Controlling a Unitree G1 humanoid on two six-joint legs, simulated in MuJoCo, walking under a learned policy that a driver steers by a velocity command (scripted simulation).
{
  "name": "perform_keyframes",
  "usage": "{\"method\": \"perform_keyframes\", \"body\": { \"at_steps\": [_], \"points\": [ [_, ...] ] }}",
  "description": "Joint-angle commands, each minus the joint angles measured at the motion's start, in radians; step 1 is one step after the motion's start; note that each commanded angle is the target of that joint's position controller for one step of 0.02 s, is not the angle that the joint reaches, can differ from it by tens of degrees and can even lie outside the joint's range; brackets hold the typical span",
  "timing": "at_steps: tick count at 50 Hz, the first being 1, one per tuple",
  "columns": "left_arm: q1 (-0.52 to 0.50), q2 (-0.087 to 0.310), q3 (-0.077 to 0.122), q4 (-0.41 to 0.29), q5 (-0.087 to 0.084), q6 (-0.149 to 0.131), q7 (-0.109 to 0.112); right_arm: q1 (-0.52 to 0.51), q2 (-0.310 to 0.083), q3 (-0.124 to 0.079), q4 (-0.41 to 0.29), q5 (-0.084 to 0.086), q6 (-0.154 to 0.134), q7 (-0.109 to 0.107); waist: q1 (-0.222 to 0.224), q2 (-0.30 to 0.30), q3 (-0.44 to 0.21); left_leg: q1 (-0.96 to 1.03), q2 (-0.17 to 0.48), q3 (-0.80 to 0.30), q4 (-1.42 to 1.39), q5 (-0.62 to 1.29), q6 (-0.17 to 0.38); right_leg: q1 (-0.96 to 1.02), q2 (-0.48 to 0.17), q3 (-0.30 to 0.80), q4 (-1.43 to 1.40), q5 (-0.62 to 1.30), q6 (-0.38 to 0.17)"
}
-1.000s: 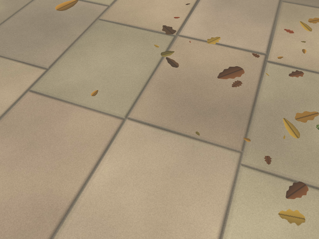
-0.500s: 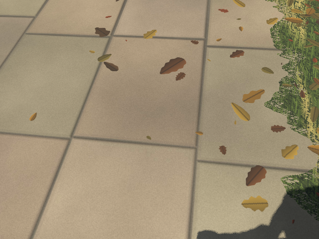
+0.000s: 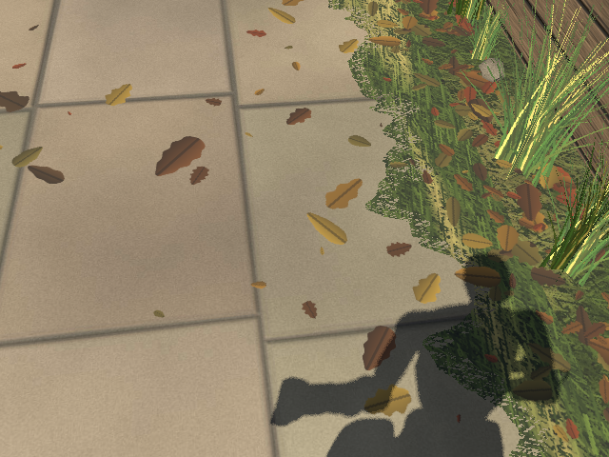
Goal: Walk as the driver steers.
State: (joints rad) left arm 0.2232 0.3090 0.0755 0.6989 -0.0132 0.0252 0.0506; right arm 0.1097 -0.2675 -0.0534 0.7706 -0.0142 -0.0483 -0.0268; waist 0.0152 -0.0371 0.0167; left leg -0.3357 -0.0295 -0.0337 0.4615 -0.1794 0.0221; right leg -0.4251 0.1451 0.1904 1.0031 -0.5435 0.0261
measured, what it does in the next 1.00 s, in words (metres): walks ahead: right foot, then left foot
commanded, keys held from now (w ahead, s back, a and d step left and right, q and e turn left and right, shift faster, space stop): no key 0.30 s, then w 0.70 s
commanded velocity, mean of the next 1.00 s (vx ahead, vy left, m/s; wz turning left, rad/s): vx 0.24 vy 0.00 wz -0.11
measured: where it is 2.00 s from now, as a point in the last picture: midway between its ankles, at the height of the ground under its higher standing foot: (320, 340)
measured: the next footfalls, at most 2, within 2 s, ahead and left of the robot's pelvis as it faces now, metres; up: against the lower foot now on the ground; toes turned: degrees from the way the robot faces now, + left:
right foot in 0.30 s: +0.03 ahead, -0.14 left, +0.00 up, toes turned -1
left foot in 0.72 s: +0.21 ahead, +0.10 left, +0.00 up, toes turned -2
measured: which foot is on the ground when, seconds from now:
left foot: down 0.00-0.30, up 0.32-0.70, down 0.72-1.00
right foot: up 0.00-0.28, down 0.30-0.72, up 0.74-1.00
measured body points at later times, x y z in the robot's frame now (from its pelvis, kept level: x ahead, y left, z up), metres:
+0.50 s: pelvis +0.03 -0.03 +0.01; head +0.04 -0.05 +0.46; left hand +0.13 +0.23 -0.10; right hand +0.13 -0.32 -0.11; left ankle +0.05 +0.10 -0.68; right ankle -0.01 -0.14 -0.74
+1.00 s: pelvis +0.21 +0.03 +0.01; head +0.23 +0.05 +0.46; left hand +0.38 +0.28 -0.10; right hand +0.23 -0.24 -0.11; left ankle +0.17 +0.10 -0.74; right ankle +0.30 -0.16 -0.66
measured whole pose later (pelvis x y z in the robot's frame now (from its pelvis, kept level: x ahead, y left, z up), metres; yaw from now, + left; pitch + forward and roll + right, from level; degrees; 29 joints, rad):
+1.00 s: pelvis +0.21 +0.03 +0.01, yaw -3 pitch +2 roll +0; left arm 0.22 0.29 0.06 0.70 -0.01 -0.07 0.00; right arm 0.38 -0.24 -0.03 0.84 0.00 -0.09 0.03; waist -0.05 -0.05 -0.01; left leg -0.07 -0.07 0.04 0.25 -0.21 0.08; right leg -0.68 -0.12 0.04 0.97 -0.09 -0.01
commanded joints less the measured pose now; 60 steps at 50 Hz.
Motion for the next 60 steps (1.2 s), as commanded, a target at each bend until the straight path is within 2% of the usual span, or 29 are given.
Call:
{"method": "perform_keyframes", "body": {
  "at_steps": [1, 3, 7, 10, 12, 14, 15, 16, 17, 18, 19, 21, 24, 27, 30, 32, 34, 36, 37, 38, 39, 40, 41, 42, 44, 48, 52, 57, 60],
  "points": [
    [0.088, 0.11, 0.037, -0.028, 0.002, 0.013, 0.005, -0.015, -0.104, -0.018, -0.079, 0.008, 0.003, -0.001, 0.012, 0.118, -0.105, 0.213, 0.289, -0.248, -0.108, 0.407, 0.201, -0.162, -0.076, -0.016, 0.25, 0.053, 0.063],
    [0.07, 0.055, 0.018, -0.043, -0.004, 0.015, -0.002, -0.001, -0.114, -0.016, -0.069, 0.001, 0.012, -0.003, 0.005, 0.153, -0.088, 0.169, 0.233, -0.158, -0.138, 0.391, 0.204, -0.113, -0.079, -0.073, 0.177, 0.105, 0.07],
    [0.002, 0.016, -0.009, -0.08, 0.007, 0.006, -0.006, 0.029, -0.135, -0.019, -0.057, 0.006, 0.021, -0.008, -0.027, 0.193, -0.112, 0.203, 0.252, -0.132, -0.135, 0.395, 0.226, -0.027, -0.131, -0.126, -0.08, 0.103, 0.068],
    [-0.013, 0.03, -0.011, -0.085, 0.004, 0.002, -0.014, 0.052, -0.167, -0.025, -0.048, 0.016, 0.027, -0.002, -0.049, 0.217, -0.111, 0.185, 0.268, -0.146, -0.13, 0.342, 0.232, 0.067, -0.14, -0.168, -0.247, 0.128, 0.051],
    [0.009, 0.034, -0.008, -0.075, 0.003, 0.0, -0.019, 0.055, -0.167, -0.021, -0.042, 0.026, 0.031, 0.001, -0.037, 0.211, -0.099, 0.167, 0.268, -0.156, -0.107, 0.29, 0.221, 0.132, -0.13, -0.184, -0.392, 0.199, 0.025],
    [0.046, 0.03, -0.006, -0.055, 0.009, -0.004, -0.025, 0.076, -0.141, -0.01, -0.025, 0.039, 0.033, 0.002, -0.006, 0.187, -0.081, 0.102, 0.229, -0.129, -0.059, 0.227, 0.159, 0.271, -0.111, -0.202, -0.638, 0.375, -0.027],
    [0.056, 0.066, 0.0, -0.066, 0.02, -0.004, -0.021, 0.11, -0.116, 0.001, -0.017, 0.029, 0.025, 0.006, -0.012, 0.14, -0.109, 0.022, 0.2, -0.111, -0.02, 0.119, 0.087, 0.389, -0.184, -0.111, -0.645, 0.474, -0.059],
    [0.094, 0.119, 0.007, -0.071, 0.03, 0.001, -0.013, 0.128, -0.035, 0.026, -0.032, -0.014, 0.012, 0.021, -0.038, -0.083, -0.169, -0.09, 0.09, 0.01, 0.148, -0.185, -0.002, 0.497, -0.368, 0.088, -0.641, 0.593, -0.123],
    [0.094, 0.1, 0.002, -0.047, 0.036, -0.006, -0.027, 0.076, -0.036, 0.023, -0.052, -0.001, 0.006, 0.019, -0.013, -0.225, -0.117, -0.119, 0.046, 0.049, 0.169, -0.342, -0.03, 0.322, -0.451, 0.185, -0.725, 0.279, -0.241],
    [0.099, 0.124, 0.015, -0.058, 0.028, -0.02, -0.033, -0.001, -0.125, 0.001, -0.068, 0.017, 0.004, 0.016, 0.044, -0.189, -0.017, -0.196, 0.04, 0.057, 0.319, -0.343, -0.039, 0.304, -0.43, 0.238, -0.813, -0.026, -0.271],
    [0.127, 0.133, 0.018, -0.039, 0.029, -0.035, -0.031, -0.042, -0.159, -0.019, -0.076, 0.033, 0.003, 0.017, 0.06, -0.182, 0.048, -0.321, 0.052, 0.033, 0.443, -0.346, -0.029, 0.313, -0.449, 0.293, -0.86, -0.128, -0.277],
    [0.106, 0.108, 0.01, -0.033, 0.006, -0.067, -0.027, 0.023, -0.154, -0.033, -0.048, 0.037, 0.001, 0.02, 0.02, -0.142, 0.091, -0.413, 0.095, -0.012, 0.52, -0.258, -0.01, 0.357, -0.43, 0.268, -0.877, -0.08, -0.257],
    [0.11, 0.073, 0.003, -0.03, 0.006, -0.088, -0.026, 0.019, -0.091, -0.02, -0.034, 0.031, -0.033, 0.042, 0.016, -0.077, 0.054, -0.395, 0.105, 0.015, 0.457, -0.103, 0.001, 0.396, -0.378, 0.141, -0.884, 0.142, -0.234],
    [0.123, 0.091, 0.013, -0.025, 0.002, -0.095, -0.032, -0.027, -0.061, -0.006, -0.043, 0.027, -0.048, 0.056, 0.035, -0.08, 0.024, -0.279, 0.086, 0.048, 0.278, -0.024, -0.009, 0.365, -0.346, 0.047, -0.874, 0.249, -0.228],
    [0.149, 0.126, 0.025, -0.012, -0.006, -0.097, -0.042, -0.06, -0.074, 0.0, -0.063, 0.035, -0.047, 0.063, 0.048, -0.097, 0.036, -0.185, 0.07, 0.061, 0.176, -0.03, -0.01, 0.305, -0.362, 0.035, -0.861, 0.231, -0.241],
    [0.148, 0.137, 0.028, -0.007, -0.014, -0.098, -0.048, -0.056, -0.095, -0.001, -0.073, 0.041, -0.048, 0.068, 0.036, -0.096, 0.042, -0.129, 0.071, 0.054, 0.134, -0.029, 0.007, 0.278, -0.384, 0.051, -0.843, 0.207, -0.236],
    [0.129, 0.134, 0.025, -0.005, -0.017, -0.093, -0.051, 0.008, -0.111, -0.007, -0.056, 0.041, -0.051, 0.068, -0.012, -0.078, 0.032, -0.009, 0.057, 0.069, 0.077, 0.006, 0.028, 0.235, -0.379, 0.039, -0.794, 0.204, -0.21],
    [0.129, 0.086, 0.006, -0.002, -0.001, -0.091, -0.052, 0.178, -0.148, -0.029, -0.004, 0.043, -0.05, 0.054, -0.09, -0.041, -0.027, 0.229, 0.044, 0.065, 0.042, -0.024, 0.055, 0.139, -0.314, -0.022, -0.606, 0.298, -0.162],
    [0.114, 0.017, -0.02, -0.026, 0.016, -0.094, -0.054, 0.32, -0.228, -0.048, 0.013, 0.034, -0.053, 0.042, -0.144, 0.138, -0.12, 0.412, 0.241, -0.187, -0.048, -0.105, 0.12, 0.007, -0.215, -0.131, -0.245, 0.251, -0.1],
    [0.151, -0.013, -0.027, -0.076, -0.004, -0.114, -0.045, 0.383, -0.327, -0.07, 0.021, 0.017, -0.058, 0.055, -0.121, 0.41, -0.178, 0.566, 0.418, -0.644, -0.223, -0.353, 0.262, -0.282, -0.094, -0.149, 0.059, -0.006, -0.056],
    [0.133, 0.088, -0.002, -0.056, -0.026, -0.125, -0.043, 0.324, -0.23, -0.044, 0.006, 0.02, -0.065, 0.061, -0.109, 0.254, -0.109, 0.505, 0.421, -0.676, -0.263, -0.468, 0.259, -0.374, -0.152, -0.06, 0.2, 0.016, -0.066],
    [0.091, 0.114, 0.005, -0.057, -0.036, -0.126, -0.048, 0.267, -0.178, -0.029, -0.008, 0.023, -0.066, 0.061, -0.084, 0.19, -0.029, 0.429, 0.392, -0.556, -0.258, -0.418, 0.224, -0.407, -0.197, -0.069, 0.216, 0.116, -0.087],
    [0.083, 0.095, 0.002, -0.043, -0.026, -0.123, -0.048, 0.213, -0.153, -0.021, -0.025, 0.017, -0.065, 0.062, -0.059, 0.123, -0.01, 0.371, 0.343, -0.453, -0.263, -0.309, 0.201, -0.379, -0.234, -0.087, 0.195, 0.207, -0.088],
    [0.067, 0.082, 0.003, -0.04, -0.008, -0.12, -0.048, 0.181, -0.133, -0.015, -0.032, 0.013, -0.062, 0.064, -0.046, 0.096, 0.013, 0.323, 0.301, -0.372, -0.278, -0.201, 0.189, -0.362, -0.257, -0.095, 0.154, 0.27, -0.084],
    [0.082, 0.058, 0.002, -0.029, -0.002, -0.109, -0.054, 0.169, -0.124, -0.012, -0.032, 0.008, -0.064, 0.061, -0.023, 0.133, 0.006, 0.26, 0.251, -0.256, -0.307, -0.023, 0.184, -0.292, -0.279, -0.114, 0.12, 0.35, -0.067],
    [0.007, 0.035, -0.002, -0.055, 0.012, -0.101, -0.05, 0.226, -0.137, -0.015, -0.003, 0.018, -0.065, 0.05, -0.033, 0.091, 0.019, 0.281, 0.231, -0.132, -0.317, 0.294, 0.192, -0.352, -0.276, -0.143, -0.002, 0.463, -0.026],
    [-0.136, -0.006, -0.02, -0.096, 0.004, -0.117, -0.064, 0.273, -0.142, -0.01, 0.021, 0.023, -0.049, 0.034, -0.077, 0.1, 0.043, 0.284, 0.197, -0.048, -0.329, 0.332, 0.159, -0.307, -0.247, -0.182, -0.265, 0.626, -0.025],
    [-0.284, -0.013, -0.028, -0.146, -0.008, -0.134, -0.099, 0.351, -0.158, -0.012, 0.062, 0.031, -0.03, 0.027, -0.113, 0.093, 0.089, 0.385, 0.247, -0.051, -0.302, 0.319, 0.166, -0.299, -0.207, -0.205, -0.437, 0.637, -0.053],
    [-0.285, 0.014, -0.021, -0.16, -0.007, -0.141, -0.115, 0.341, -0.178, -0.019, 0.069, 0.033, -0.018, 0.02, -0.074, 0.113, 0.067, 0.463, 0.278, -0.05, -0.221, 0.506, 0.15, -0.241, -0.176, -0.214, -0.487, 0.536, -0.097]
  ]
}}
